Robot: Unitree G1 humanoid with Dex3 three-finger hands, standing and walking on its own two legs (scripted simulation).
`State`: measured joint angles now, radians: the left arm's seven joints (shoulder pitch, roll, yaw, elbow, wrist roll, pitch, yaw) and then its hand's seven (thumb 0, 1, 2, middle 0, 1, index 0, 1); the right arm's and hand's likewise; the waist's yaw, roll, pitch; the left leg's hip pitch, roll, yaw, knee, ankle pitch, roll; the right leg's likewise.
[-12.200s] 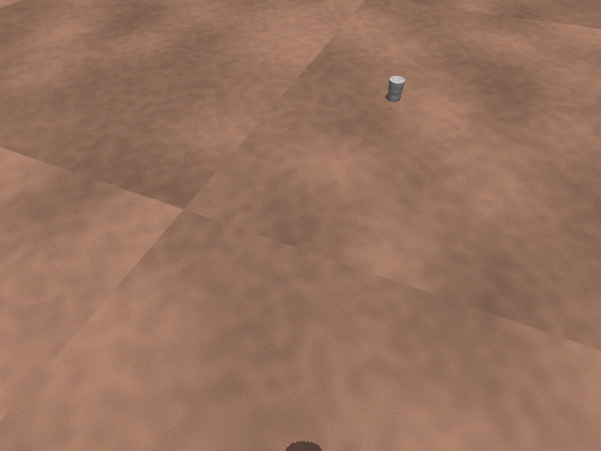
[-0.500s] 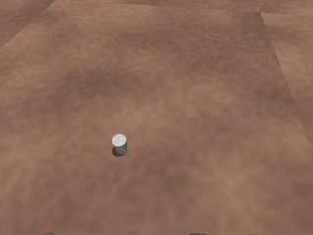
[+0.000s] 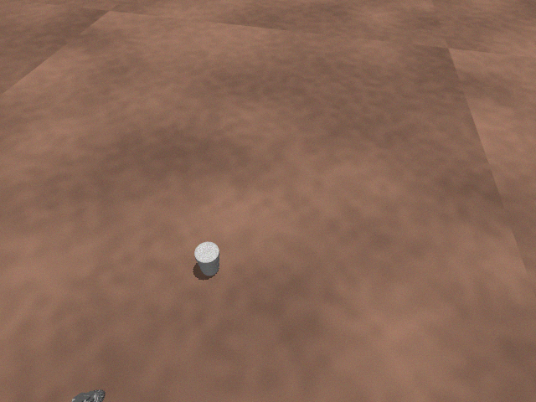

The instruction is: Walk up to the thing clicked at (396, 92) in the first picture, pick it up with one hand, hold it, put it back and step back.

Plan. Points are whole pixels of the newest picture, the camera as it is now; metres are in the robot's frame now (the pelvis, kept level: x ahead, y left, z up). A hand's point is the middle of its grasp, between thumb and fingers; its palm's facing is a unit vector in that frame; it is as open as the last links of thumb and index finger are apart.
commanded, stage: walk up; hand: left
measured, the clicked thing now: (208, 260) +0.74 +0.23 -0.71
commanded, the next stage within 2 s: stand in 0.04 s
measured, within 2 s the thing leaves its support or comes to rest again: neither
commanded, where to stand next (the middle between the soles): +0.37 -0.04 m, yaw +3 degrees
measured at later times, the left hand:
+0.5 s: hand out of the picture +0.06 +0.24 -0.15, palm faces -0.03 -0.94 -0.34, open 7.3 cm
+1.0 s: hand out of the picture +0.10 +0.23 -0.14, palm faces -0.04 -0.94 -0.35, open 7.3 cm
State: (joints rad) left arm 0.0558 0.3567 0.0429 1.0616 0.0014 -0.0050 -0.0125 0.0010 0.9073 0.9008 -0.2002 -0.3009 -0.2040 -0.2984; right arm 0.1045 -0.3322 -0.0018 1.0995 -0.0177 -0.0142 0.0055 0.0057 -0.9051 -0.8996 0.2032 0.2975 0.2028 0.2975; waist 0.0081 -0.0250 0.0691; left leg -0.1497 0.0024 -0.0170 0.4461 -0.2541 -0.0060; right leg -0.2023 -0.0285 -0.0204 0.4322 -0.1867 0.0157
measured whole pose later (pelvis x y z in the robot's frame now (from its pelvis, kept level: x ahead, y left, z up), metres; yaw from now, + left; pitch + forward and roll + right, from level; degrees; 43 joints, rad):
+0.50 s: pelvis +0.00 -0.01 +0.01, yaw +0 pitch -2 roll +0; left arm 0.12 0.35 -0.01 1.15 0.01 -0.02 -0.01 0.00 0.91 0.90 -0.20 -0.30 -0.20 -0.30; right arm 0.10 -0.35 -0.01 1.13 -0.01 0.00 0.02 0.00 -0.91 -0.90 0.20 0.30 0.20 0.30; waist 0.01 0.01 0.06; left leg -0.09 0.02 -0.02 0.32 -0.19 -0.03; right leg -0.16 -0.01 -0.02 0.34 -0.14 0.00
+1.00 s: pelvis +0.01 -0.02 +0.01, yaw +0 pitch -2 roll +0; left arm 0.08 0.35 -0.01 1.13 0.01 -0.02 -0.01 0.00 0.91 0.90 -0.20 -0.30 -0.20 -0.30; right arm 0.12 -0.35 0.01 1.13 -0.01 -0.01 0.01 0.00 -0.91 -0.90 0.20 0.30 0.20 0.30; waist 0.00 0.01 0.05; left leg -0.07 0.03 -0.02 0.30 -0.20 -0.04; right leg -0.15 0.00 -0.03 0.35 -0.16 -0.02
